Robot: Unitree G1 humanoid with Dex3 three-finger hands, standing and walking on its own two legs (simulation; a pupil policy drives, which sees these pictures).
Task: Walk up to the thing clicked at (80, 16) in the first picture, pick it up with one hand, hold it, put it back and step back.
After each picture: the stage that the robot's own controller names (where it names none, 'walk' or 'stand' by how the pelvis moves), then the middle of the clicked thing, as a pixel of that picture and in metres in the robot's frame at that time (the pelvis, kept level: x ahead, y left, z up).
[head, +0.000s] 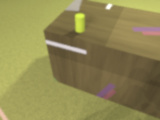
stand; (79, 23) +1.00 +0.03 -0.11
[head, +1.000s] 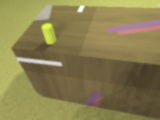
walk; (49, 33) +0.85 +0.27 -0.09
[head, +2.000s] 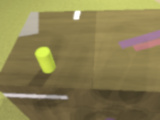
rise first; (45, 60) +0.54 +0.21 -0.07
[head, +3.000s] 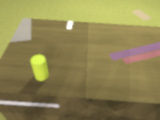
stand; (40, 68) +0.53 +0.21 -0.10
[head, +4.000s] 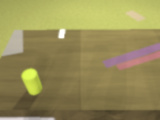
stand; (32, 82) +0.48 +0.25 -0.11
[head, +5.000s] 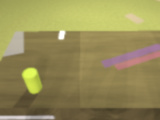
stand; (32, 80) +0.50 +0.25 -0.12
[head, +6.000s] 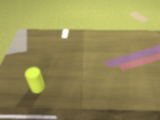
stand; (35, 80) +0.49 +0.24 -0.12
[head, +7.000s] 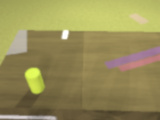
stand; (35, 81) +0.49 +0.24 -0.12
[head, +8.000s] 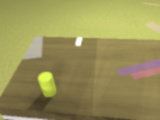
rise first; (47, 84) +0.49 +0.22 -0.11
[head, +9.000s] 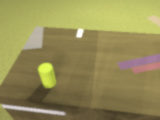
go down; (47, 75) +0.51 +0.21 -0.11
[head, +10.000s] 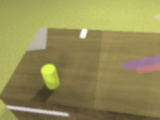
go down; (50, 77) +0.50 +0.21 -0.11
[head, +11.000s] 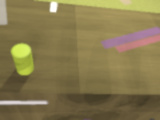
go down; (23, 60) +0.50 +0.19 -0.05
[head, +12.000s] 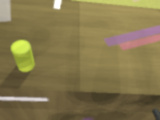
approach; (23, 56) +0.51 +0.20 -0.04
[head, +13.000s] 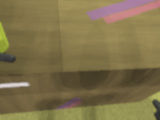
close in; out of the picture +0.54 +0.22 +0.01
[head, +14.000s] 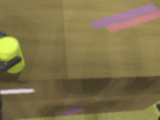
lift; (11, 56) +0.47 +0.18 +0.00
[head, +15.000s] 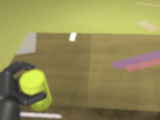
lift; (37, 91) +0.30 +0.15 +0.11
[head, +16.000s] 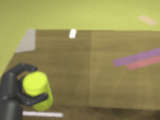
hold; (39, 92) +0.31 +0.15 +0.08
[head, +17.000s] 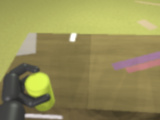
hold; (41, 92) +0.31 +0.15 +0.09
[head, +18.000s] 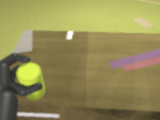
crouch; (32, 82) +0.34 +0.17 +0.09
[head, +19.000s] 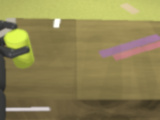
crouch; (20, 49) +0.46 +0.18 +0.11
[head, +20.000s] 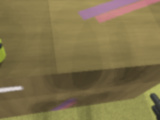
lower; out of the picture +0.51 +0.20 +0.01
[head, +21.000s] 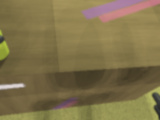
lower; out of the picture +0.52 +0.20 +0.01
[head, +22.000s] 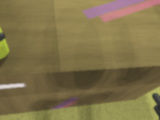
lower; out of the picture +0.52 +0.20 +0.01
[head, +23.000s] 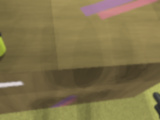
lower; out of the picture +0.52 +0.20 +0.02
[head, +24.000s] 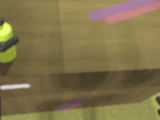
draw back; (2, 43) +0.51 +0.19 +0.01
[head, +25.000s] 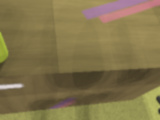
rise; out of the picture +0.50 +0.20 +0.01
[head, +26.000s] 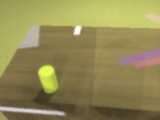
sink last; (48, 79) +0.47 +0.18 -0.06
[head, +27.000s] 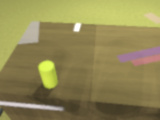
stand; (48, 74) +0.49 +0.18 -0.06
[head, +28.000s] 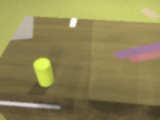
stand; (44, 72) +0.48 +0.18 -0.05
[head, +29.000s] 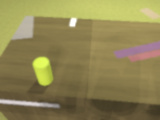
stand; (43, 71) +0.49 +0.19 -0.05
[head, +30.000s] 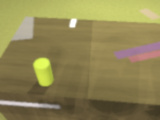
stand; (44, 72) +0.48 +0.19 -0.05
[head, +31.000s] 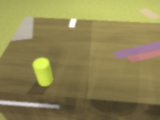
stand; (43, 72) +0.49 +0.19 -0.05
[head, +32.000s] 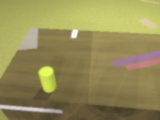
stand; (47, 79) +0.50 +0.19 -0.10
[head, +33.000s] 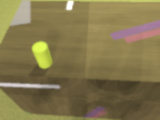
walk; (42, 55) +0.54 +0.21 -0.09
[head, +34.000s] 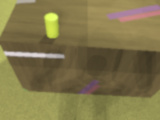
walk; (52, 26) +0.74 +0.15 -0.10
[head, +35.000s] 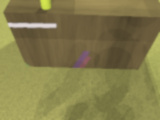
walk; out of the picture +1.04 +0.29 -0.08
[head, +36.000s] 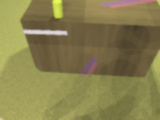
stand; (57, 8) +1.10 +0.20 -0.11
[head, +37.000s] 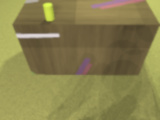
stand; (48, 12) +1.11 +0.25 -0.11
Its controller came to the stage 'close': yes
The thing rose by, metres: 0.21
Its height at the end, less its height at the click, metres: +0.00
